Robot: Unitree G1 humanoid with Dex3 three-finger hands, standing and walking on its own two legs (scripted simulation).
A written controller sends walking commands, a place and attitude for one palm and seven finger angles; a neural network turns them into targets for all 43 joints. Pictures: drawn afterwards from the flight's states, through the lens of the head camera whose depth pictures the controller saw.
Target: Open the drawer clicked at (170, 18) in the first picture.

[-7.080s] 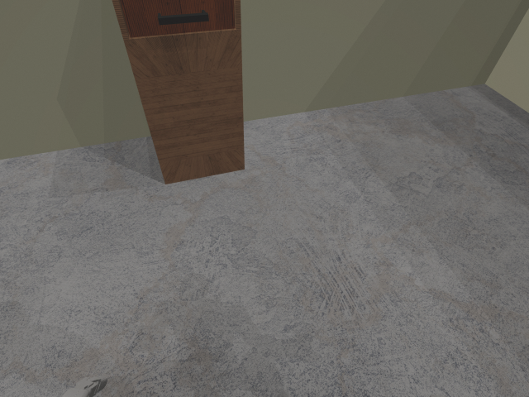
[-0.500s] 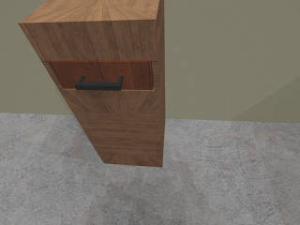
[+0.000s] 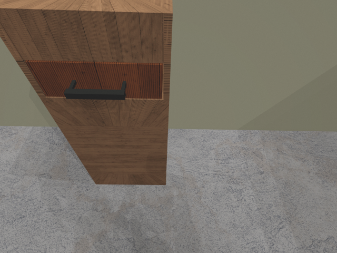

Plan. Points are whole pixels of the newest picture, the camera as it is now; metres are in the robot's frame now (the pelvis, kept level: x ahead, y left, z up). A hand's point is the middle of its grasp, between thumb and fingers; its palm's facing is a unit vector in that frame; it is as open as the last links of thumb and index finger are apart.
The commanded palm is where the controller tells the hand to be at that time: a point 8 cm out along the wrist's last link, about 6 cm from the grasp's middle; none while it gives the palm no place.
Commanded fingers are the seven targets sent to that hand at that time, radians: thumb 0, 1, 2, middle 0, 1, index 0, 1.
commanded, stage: come to a stop and stand still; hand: left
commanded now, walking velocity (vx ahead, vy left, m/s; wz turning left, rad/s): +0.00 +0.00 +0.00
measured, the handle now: (97, 89) +0.55 +0.24 +0.05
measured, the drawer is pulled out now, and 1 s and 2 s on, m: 0.00 0.00 0.00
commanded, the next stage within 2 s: look again from close up in 1.10 s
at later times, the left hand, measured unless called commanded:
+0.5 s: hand out of the picture +0.01 +0.15 -0.17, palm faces +0.08 -0.97 -0.21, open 7.2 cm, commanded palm none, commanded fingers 0.00 0.90 0.90 -0.20 -0.30 -0.20 -0.30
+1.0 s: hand out of the picture -0.03 +0.15 -0.17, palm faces +0.06 -0.98 -0.17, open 7.3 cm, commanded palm none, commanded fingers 0.00 0.90 0.90 -0.20 -0.30 -0.20 -0.30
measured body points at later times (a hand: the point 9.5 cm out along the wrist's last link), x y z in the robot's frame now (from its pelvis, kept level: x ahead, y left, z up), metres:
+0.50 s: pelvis +0.01 -0.03 +0.00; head +0.02 -0.03 +0.45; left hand +0.01 +0.20 -0.16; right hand +0.03 -0.25 -0.16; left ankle -0.08 +0.12 -0.74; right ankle -0.01 -0.11 -0.74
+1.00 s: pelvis -0.02 -0.01 +0.00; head -0.01 -0.01 +0.45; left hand -0.03 +0.20 -0.16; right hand -0.06 -0.22 -0.16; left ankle -0.08 +0.12 -0.74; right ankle -0.01 -0.11 -0.74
